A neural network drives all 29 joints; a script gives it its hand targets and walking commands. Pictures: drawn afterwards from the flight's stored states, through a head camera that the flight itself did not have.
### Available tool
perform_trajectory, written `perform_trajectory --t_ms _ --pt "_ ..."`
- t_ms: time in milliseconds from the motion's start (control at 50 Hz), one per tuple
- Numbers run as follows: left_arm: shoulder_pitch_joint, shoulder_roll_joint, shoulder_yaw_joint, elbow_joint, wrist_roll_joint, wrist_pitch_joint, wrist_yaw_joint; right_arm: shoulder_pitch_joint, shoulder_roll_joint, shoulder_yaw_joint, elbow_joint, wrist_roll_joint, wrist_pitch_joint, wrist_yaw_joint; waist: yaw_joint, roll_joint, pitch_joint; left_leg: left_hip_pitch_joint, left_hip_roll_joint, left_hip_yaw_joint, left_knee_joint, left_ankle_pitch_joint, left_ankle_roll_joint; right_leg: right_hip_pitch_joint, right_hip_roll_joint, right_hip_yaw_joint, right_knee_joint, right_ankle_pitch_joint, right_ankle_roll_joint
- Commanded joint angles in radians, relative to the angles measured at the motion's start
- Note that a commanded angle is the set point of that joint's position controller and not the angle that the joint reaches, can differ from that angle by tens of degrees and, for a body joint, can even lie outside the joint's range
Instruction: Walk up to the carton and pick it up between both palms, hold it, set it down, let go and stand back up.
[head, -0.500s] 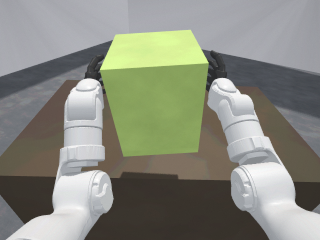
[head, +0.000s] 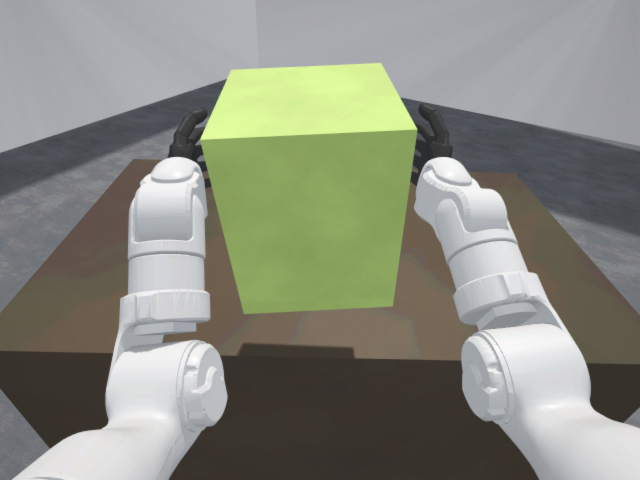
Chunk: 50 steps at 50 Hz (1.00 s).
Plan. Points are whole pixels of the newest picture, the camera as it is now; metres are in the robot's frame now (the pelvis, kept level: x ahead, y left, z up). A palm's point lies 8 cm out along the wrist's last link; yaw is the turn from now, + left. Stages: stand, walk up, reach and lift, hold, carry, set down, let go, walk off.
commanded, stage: hold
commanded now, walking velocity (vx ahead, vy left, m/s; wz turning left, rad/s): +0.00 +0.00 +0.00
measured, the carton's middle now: (312, 188) +0.42 -0.02 +0.22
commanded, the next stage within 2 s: set down in 1.08 s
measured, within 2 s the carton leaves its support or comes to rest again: neither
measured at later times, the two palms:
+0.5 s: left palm (184, 170) +0.39 +0.13 +0.27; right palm (432, 166) +0.37 -0.16 +0.27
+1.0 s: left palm (183, 170) +0.39 +0.13 +0.27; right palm (430, 167) +0.37 -0.16 +0.27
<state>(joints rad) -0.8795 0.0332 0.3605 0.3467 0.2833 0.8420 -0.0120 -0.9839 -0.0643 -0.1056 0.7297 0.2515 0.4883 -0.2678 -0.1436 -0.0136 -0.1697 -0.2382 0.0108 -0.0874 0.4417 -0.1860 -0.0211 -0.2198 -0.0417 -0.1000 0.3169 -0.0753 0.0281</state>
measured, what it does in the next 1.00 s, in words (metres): stands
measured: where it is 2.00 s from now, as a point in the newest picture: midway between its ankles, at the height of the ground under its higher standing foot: outside the picture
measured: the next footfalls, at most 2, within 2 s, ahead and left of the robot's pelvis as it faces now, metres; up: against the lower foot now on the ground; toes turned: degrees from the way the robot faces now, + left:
none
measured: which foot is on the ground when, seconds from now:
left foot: down 0.00-1.00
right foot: down 0.00-1.00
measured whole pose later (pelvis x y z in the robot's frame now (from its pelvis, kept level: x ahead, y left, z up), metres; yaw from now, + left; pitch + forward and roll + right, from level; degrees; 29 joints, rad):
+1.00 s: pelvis +0.00 +0.00 +0.00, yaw +0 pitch -1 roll -1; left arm -0.89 0.03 0.37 0.33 0.29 0.85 -0.02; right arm -0.99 -0.06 -0.10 0.71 0.25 0.52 -0.27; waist -0.14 -0.01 -0.16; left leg -0.24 0.01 -0.09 0.44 -0.19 -0.02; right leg -0.22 -0.04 -0.10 0.32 -0.08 0.03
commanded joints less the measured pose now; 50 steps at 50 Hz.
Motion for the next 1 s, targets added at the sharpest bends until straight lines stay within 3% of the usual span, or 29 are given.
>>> perform_trajectory --t_ms 0,60,80,100,120,140,160,200,240,260,280,300,320,340,380,460,480,500,520,560,640,680,700,740,760,800,840,920,980 --pt "-0.751 -0.541 -0.305 -0.03 -0.1 -0.079 -0.132 -0.847 0.538 0.359 -0.244 0.166 0.005 0.216 0.151 0.113 -0.303 -0.014 -0.03 0.052 -0.219 0.001 -0.007 0.467 0.144 0.04 0.011 -0.062 -0.018" --pt "-0.729 -0.525 -0.301 -0.031 -0.09 -0.082 -0.131 -0.787 0.562 0.356 -0.228 0.145 0.013 0.219 0.171 0.09 -0.265 -0.016 -0.039 0.067 -0.207 0.001 0.001 0.457 0.15 0.037 0.017 -0.052 -0.013" --pt "-0.745 -0.551 -0.35 -0.132 -0.135 -0.088 -0.131 -0.836 0.581 0.404 -0.38 0.185 -0.011 0.207 0.167 0.089 -0.435 0.029 -0.042 0.067 -0.175 0.114 -0.004 0.505 0.156 0.035 0.032 0.041 -0.013" --pt "-0.721 -0.538 -0.325 -0.061 -0.107 -0.079 -0.126 -0.779 0.549 0.38 -0.247 0.165 0.011 0.208 0.155 0.09 -0.292 0.034 -0.048 0.059 -0.182 0.098 -0.016 0.448 0.147 0.037 -0.002 -0.025 -0.015" --pt "-0.75 -0.569 -0.361 -0.15 -0.134 -0.092 -0.129 -0.82 0.582 0.396 -0.361 0.179 0.002 0.201 0.137 0.087 -0.403 0.078 -0.048 0.056 -0.163 0.147 -0.014 0.471 0.159 0.018 0.02 0.043 -0.012" --pt "-0.736 -0.539 -0.332 -0.09 -0.123 -0.084 -0.126 -0.797 0.561 0.388 -0.291 0.184 0.015 0.2 0.148 0.085 -0.327 0.051 -0.054 0.062 -0.176 0.09 -0.015 0.454 0.155 0.035 -0.008 -0.014 -0.017" --pt "-0.734 -0.551 -0.37 -0.145 -0.145 -0.088 -0.122 -0.842 0.575 0.437 -0.407 0.21 -0.004 0.194 0.165 0.088 -0.437 0.084 -0.048 0.062 -0.145 0.204 -0.026 0.479 0.156 0.035 0.015 0.078 -0.016" --pt "-0.715 -0.539 -0.346 -0.077 -0.121 -0.077 -0.127 -0.82 0.568 0.417 -0.329 0.171 0.011 0.191 0.149 0.057 -0.358 0.066 -0.052 0.063 -0.159 0.155 -0.023 0.464 0.141 0.044 -0.009 0.01 -0.016" --pt "-0.743 -0.53 -0.329 -0.072 -0.11 -0.069 -0.132 -0.807 0.549 0.378 -0.289 0.173 0.023 0.196 0.148 0.102 -0.308 0.034 -0.049 0.064 -0.192 0.028 -0.009 0.449 0.151 0.028 0.0 -0.036 -0.019" --pt "-0.733 -0.55 -0.341 -0.142 -0.121 -0.073 -0.131 -0.81 0.57 0.4 -0.347 0.19 0.014 0.195 0.169 0.088 -0.393 0.048 -0.04 0.062 -0.171 0.134 -0.018 0.479 0.155 0.04 0.016 0.029 -0.018" --pt "-0.698 -0.549 -0.347 -0.089 -0.117 -0.061 -0.129 -0.758 0.535 0.386 -0.293 0.2 0.03 0.191 0.134 0.111 -0.312 0.065 -0.044 0.057 -0.169 0.131 -0.032 0.453 0.155 0.04 -0.003 0.025 -0.03" --pt "-0.74 -0.517 -0.305 -0.064 -0.101 -0.063 -0.139 -0.775 0.542 0.376 -0.232 0.176 0.035 0.194 0.158 0.082 -0.253 0.03 -0.043 0.066 -0.182 0.06 -0.02 0.443 0.153 0.039 -0.006 -0.048 -0.026" --pt "-0.749 -0.497 -0.318 -0.102 -0.111 -0.067 -0.141 -0.806 0.549 0.395 -0.311 0.195 0.024 0.192 0.173 0.077 -0.354 0.052 -0.051 0.079 -0.181 0.09 -0.011 0.473 0.146 0.047 0.0 -0.013 -0.02" --pt "-0.786 -0.524 -0.346 -0.134 -0.131 -0.074 -0.13 -0.784 0.548 0.389 -0.275 0.183 0.033 0.197 0.14 0.1 -0.344 0.032 -0.044 0.067 -0.189 0.071 -0.023 0.466 0.149 0.042 0.007 -0.005 -0.021" --pt "-0.757 -0.512 -0.319 -0.104 -0.125 -0.067 -0.132 -0.828 0.552 0.395 -0.304 0.199 0.033 0.203 0.18 0.086 -0.34 -0.008 -0.029 0.058 -0.201 0.035 -0.008 0.474 0.15 0.04 0.022 -0.031 -0.017" --pt "-0.737 -0.528 -0.323 -0.102 -0.111 -0.056 -0.136 -0.804 0.535 0.401 -0.287 0.205 0.029 0.205 0.157 0.099 -0.341 0.039 -0.04 0.059 -0.164 0.124 -0.036 0.465 0.148 0.045 0.007 0.007 -0.03" --pt "-0.744 -0.521 -0.296 -0.039 -0.093 -0.058 -0.137 -0.804 0.522 0.368 -0.241 0.185 0.036 0.205 0.16 0.115 -0.256 -0.013 -0.037 0.063 -0.201 0.024 -0.021 0.444 0.143 0.049 -0.003 -0.077 -0.026" --pt "-0.761 -0.545 -0.34 -0.142 -0.127 -0.069 -0.137 -0.836 0.553 0.391 -0.376 0.189 0.008 0.201 0.159 0.104 -0.405 0.034 -0.031 0.062 -0.185 0.126 -0.02 0.498 0.15 0.037 0.023 0.032 -0.02" --pt "-0.702 -0.512 -0.29 -0.046 -0.092 -0.061 -0.136 -0.822 0.538 0.383 -0.294 0.188 0.031 0.2 0.174 0.082 -0.282 0.0 -0.044 0.063 -0.186 0.073 -0.009 0.47 0.15 0.04 0.005 -0.031 -0.015" --pt "-0.743 -0.551 -0.367 -0.16 -0.135 -0.068 -0.133 -0.81 0.564 0.401 -0.339 0.199 0.019 0.202 0.153 0.1 -0.4 0.045 -0.039 0.052 -0.175 0.133 -0.027 0.491 0.147 0.051 0.017 0.017 -0.026" --pt "-0.78 -0.532 -0.358 -0.137 -0.142 -0.072 -0.126 -0.84 0.557 0.391 -0.347 0.2 0.024 0.199 0.158 0.104 -0.38 0.025 -0.042 0.06 -0.181 0.075 -0.016 0.479 0.157 0.039 0.025 0.002 -0.017" --pt "-0.72 -0.494 -0.257 0.024 -0.079 -0.054 -0.139 -0.835 0.525 0.358 -0.27 0.172 0.042 0.199 0.176 0.083 -0.233 -0.044 -0.046 0.072 -0.216 -0.047 0.01 0.456 0.149 0.037 -0.006 -0.114 -0.014" --pt "-0.731 -0.512 -0.301 -0.084 -0.101 -0.06 -0.138 -0.812 0.538 0.364 -0.32 0.18 0.033 0.2 0.17 0.097 -0.324 -0.004 -0.042 0.07 -0.206 0.028 0.0 0.492 0.153 0.045 0.024 -0.022 -0.015" --pt "-0.755 -0.548 -0.341 -0.103 -0.114 -0.067 -0.136 -0.803 0.551 0.369 -0.292 0.174 0.033 0.202 0.15 0.112 -0.324 0.0 -0.035 0.051 -0.197 0.051 -0.02 0.473 0.159 0.03 0.02 -0.038 -0.017" --pt "-0.803 -0.512 -0.306 -0.06 -0.109 -0.067 -0.139 -0.801 0.542 0.342 -0.233 0.173 0.041 0.205 0.149 0.109 -0.254 -0.024 -0.043 0.072 -0.216 -0.049 -0.003 0.452 0.157 0.033 0.009 -0.101 -0.018" --pt "-0.752 -0.511 -0.291 -0.04 -0.096 -0.059 -0.145 -0.798 0.545 0.354 -0.256 0.166 0.039 0.206 0.178 0.105 -0.277 -0.052 -0.035 0.066 -0.218 -0.031 0.005 0.492 0.148 0.042 0.017 -0.067 -0.011" --pt "-0.774 -0.504 -0.272 0.007 -0.093 -0.059 -0.147 -0.862 0.531 0.345 -0.239 0.162 0.032 0.211 0.174 0.089 -0.217 -0.079 -0.024 0.047 -0.243 -0.091 0.006 0.459 0.147 0.044 0.018 -0.116 -0.013" --pt "-0.748 -0.522 -0.332 -0.097 -0.114 -0.064 -0.152 -0.79 0.557 0.357 -0.289 0.167 0.027 0.203 0.153 0.104 -0.332 -0.006 -0.029 0.062 -0.21 0.037 -0.018 0.495 0.143 0.056 0.012 -0.035 -0.025" --pt "-0.745 -0.536 -0.31 -0.062 -0.106 -0.069 -0.137 -0.838 0.558 0.379 -0.316 0.174 0.021 0.206 0.169 0.113 -0.336 0.004 -0.039 0.057 -0.194 0.076 -0.016 0.482 0.159 0.03 0.026 -0.021 -0.017"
